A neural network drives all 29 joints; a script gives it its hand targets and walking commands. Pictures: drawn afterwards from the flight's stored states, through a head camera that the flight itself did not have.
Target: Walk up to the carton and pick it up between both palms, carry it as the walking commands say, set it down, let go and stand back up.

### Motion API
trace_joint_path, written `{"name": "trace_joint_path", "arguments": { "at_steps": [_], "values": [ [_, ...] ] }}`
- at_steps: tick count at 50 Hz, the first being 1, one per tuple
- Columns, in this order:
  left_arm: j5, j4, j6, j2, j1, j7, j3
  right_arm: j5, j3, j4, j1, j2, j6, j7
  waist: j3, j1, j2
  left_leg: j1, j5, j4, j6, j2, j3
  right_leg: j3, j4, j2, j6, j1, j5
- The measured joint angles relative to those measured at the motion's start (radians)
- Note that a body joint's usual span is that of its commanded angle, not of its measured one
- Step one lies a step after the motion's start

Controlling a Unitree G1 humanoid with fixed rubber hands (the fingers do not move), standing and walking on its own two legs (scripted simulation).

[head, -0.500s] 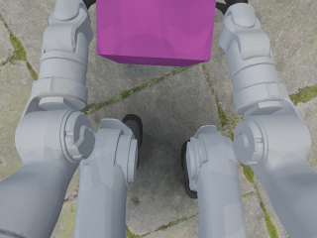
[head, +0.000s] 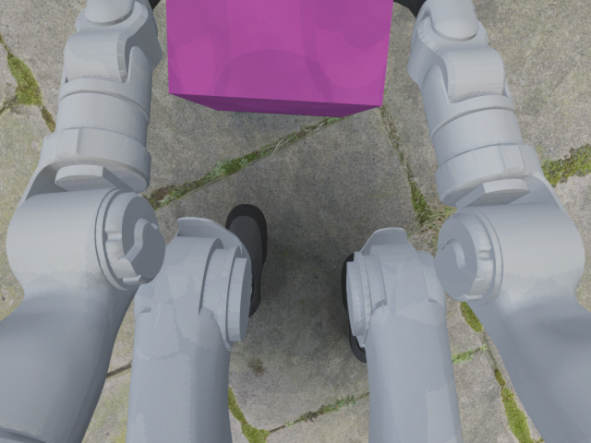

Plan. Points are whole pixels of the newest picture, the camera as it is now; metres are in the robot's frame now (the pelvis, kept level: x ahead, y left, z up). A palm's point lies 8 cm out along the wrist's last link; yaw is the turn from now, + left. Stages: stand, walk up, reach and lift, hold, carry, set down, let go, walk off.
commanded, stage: set down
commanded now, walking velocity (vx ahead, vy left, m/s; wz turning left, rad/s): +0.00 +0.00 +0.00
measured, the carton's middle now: (282, 17) +0.55 +0.08 -0.25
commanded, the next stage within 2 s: none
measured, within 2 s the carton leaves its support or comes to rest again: neither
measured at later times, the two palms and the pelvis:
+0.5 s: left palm out of the picture +0.53 +0.22 -0.16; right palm (430, 0) +0.55 -0.07 -0.17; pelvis +0.00 +0.00 +0.00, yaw +0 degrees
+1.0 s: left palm out of the picture +0.53 +0.23 -0.16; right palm (429, 0) +0.55 -0.07 -0.17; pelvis +0.00 +0.00 +0.00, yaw +1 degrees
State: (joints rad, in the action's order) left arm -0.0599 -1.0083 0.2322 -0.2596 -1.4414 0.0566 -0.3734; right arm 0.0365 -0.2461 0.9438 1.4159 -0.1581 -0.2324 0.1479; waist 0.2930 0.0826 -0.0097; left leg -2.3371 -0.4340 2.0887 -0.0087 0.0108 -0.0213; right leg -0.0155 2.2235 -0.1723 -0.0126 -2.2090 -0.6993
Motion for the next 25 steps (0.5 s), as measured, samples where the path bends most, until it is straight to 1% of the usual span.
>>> {"name": "trace_joint_path", "arguments": {
  "at_steps": [25],
  "values": [
    [-0.014, -0.027, -0.029, -0.029, -0.007, -0.046, -0.045, 0.069, -0.067, -0.007, 0.018, 0.026, 0.023, -0.072, 0.037, -0.013, 0.010, 0.012, -0.004, 0.010, 0.005, -0.003, 0.006, 0.004, 0.011, 0.003, -0.003, 0.018, -0.010]
  ]
}}
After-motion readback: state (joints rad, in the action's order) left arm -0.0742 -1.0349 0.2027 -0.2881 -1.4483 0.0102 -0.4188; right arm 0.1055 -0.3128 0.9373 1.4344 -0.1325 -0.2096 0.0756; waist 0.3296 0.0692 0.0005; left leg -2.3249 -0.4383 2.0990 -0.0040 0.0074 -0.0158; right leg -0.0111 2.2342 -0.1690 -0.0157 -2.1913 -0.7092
